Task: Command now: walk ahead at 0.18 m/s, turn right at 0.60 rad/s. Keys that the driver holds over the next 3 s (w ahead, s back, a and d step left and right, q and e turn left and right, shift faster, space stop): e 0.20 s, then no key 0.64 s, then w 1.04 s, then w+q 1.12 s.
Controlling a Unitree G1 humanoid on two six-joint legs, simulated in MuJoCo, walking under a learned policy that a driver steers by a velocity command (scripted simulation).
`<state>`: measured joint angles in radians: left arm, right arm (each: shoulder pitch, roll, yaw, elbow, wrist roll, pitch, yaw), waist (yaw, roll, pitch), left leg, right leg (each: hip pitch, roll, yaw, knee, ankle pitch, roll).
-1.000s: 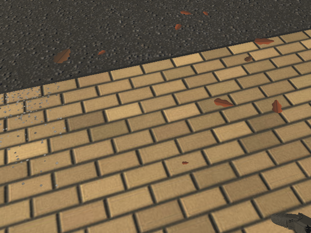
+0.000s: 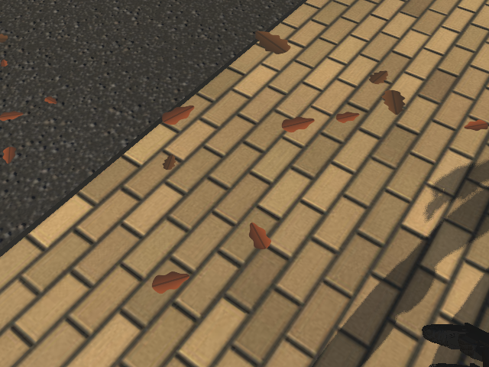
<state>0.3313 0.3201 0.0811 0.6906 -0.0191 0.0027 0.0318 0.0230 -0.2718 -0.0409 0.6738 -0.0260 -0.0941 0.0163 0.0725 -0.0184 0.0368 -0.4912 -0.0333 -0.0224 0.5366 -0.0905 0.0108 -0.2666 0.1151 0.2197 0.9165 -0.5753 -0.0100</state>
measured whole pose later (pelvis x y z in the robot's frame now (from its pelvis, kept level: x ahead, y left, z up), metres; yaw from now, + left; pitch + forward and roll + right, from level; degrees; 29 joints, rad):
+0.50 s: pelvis +0.06 -0.03 +0.02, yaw -13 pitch +1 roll +2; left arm 0.17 0.26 0.04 0.63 0.02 0.03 0.01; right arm 0.14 -0.32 -0.06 0.81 0.00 0.02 -0.01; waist -0.02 0.04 0.04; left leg -0.43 0.05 0.04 0.88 -0.47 -0.06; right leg -0.28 0.00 0.01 0.51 -0.24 -0.04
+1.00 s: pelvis +0.08 -0.02 +0.01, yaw -13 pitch -1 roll +0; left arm 0.22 0.25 0.06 0.86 -0.01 -0.01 0.02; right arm 0.24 -0.26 -0.03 0.93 0.01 -0.02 -0.03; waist -0.01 0.00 -0.01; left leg -0.21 0.03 0.00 0.56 -0.36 0.00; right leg -0.26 0.03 0.01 0.60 -0.41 -0.05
